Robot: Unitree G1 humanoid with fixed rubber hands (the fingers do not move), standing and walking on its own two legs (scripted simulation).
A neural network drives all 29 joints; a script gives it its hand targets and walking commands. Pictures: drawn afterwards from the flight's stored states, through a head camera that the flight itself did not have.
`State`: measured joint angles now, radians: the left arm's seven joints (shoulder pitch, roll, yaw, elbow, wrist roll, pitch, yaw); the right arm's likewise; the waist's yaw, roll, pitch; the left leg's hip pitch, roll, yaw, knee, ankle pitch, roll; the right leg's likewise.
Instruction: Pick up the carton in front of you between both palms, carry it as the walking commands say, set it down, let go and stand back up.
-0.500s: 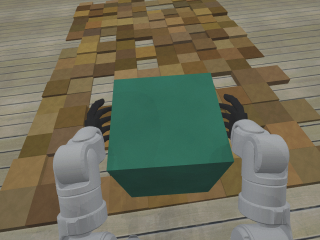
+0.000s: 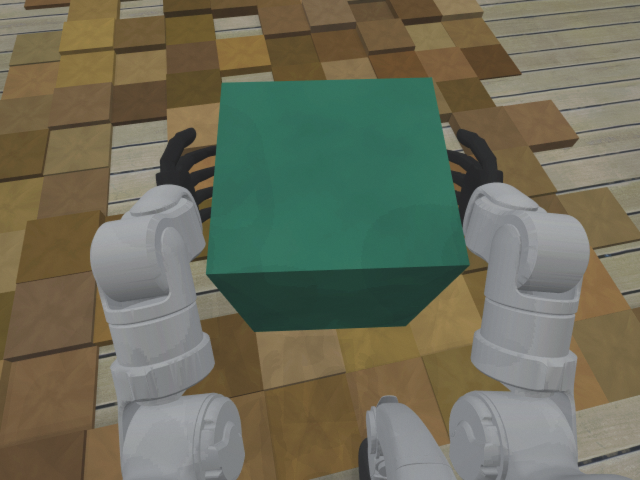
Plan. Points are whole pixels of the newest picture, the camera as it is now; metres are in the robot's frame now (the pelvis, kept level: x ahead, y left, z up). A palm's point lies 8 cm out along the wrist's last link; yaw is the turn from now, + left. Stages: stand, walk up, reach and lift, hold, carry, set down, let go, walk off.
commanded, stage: carry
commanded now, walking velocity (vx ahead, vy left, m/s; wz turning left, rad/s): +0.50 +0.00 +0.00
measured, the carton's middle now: (329, 224) +0.41 -0.01 +0.06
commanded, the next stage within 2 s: none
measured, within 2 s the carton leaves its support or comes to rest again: neither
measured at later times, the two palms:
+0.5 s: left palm out of the picture +0.72 +0.16 +0.20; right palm out of the picture +0.74 -0.13 +0.20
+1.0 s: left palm out of the picture +1.01 +0.10 +0.15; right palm out of the picture +1.00 -0.20 +0.13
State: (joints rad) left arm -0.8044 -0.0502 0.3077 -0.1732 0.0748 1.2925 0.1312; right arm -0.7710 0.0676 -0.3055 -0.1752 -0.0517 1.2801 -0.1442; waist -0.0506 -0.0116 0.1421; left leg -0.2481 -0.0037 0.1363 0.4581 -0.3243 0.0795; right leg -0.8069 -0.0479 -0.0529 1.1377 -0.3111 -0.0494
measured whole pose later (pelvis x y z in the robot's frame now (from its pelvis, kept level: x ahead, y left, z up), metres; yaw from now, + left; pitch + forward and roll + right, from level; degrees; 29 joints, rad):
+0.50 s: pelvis +0.35 -0.01 +0.03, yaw +1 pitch +6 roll +1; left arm -0.84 -0.01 0.30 0.00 0.04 1.29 0.14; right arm -0.82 0.03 -0.29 -0.05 -0.11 1.33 -0.13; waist 0.06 -0.01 0.00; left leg -0.65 0.00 0.10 0.67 -0.21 0.06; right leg -0.17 -0.02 -0.08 0.47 -0.39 -0.03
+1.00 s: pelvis +0.65 -0.04 +0.01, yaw +0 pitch +4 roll +2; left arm -0.71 -0.03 0.29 0.20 0.14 1.20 0.09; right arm -0.72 0.01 -0.20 0.23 -0.07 1.21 -0.13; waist -0.04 -0.01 -0.09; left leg -0.28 0.02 0.07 0.94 -0.59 0.01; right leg -0.39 -0.02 -0.09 0.46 -0.15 -0.06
